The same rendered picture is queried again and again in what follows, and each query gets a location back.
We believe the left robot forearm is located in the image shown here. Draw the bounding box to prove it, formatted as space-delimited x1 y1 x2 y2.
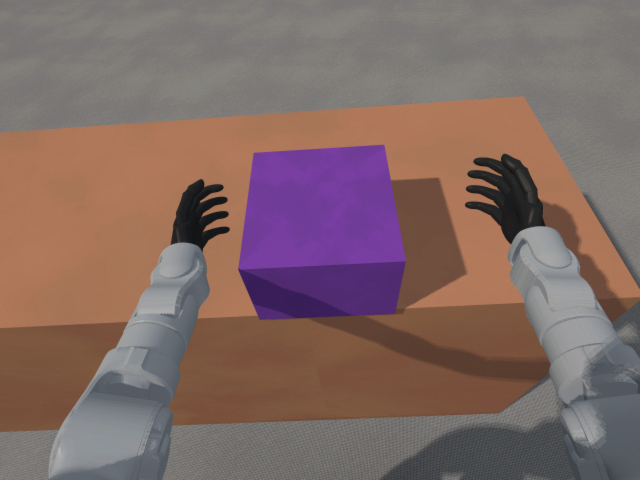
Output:
48 243 210 477

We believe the carton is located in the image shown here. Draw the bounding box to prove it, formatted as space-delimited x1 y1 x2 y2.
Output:
238 145 406 320

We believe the robot left upper arm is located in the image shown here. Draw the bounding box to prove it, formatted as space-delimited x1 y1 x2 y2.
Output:
48 392 173 480

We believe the right robot hand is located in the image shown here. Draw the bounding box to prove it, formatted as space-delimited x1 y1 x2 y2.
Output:
465 154 545 244

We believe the left robot hand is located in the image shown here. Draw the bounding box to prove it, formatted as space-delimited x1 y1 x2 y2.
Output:
171 179 230 252

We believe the pedestal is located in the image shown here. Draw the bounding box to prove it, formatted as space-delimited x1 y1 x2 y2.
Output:
0 96 640 432

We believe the right robot forearm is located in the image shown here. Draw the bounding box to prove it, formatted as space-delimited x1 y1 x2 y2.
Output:
508 226 640 404

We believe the robot right upper arm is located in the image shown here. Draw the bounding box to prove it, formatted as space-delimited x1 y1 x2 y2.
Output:
559 394 640 480

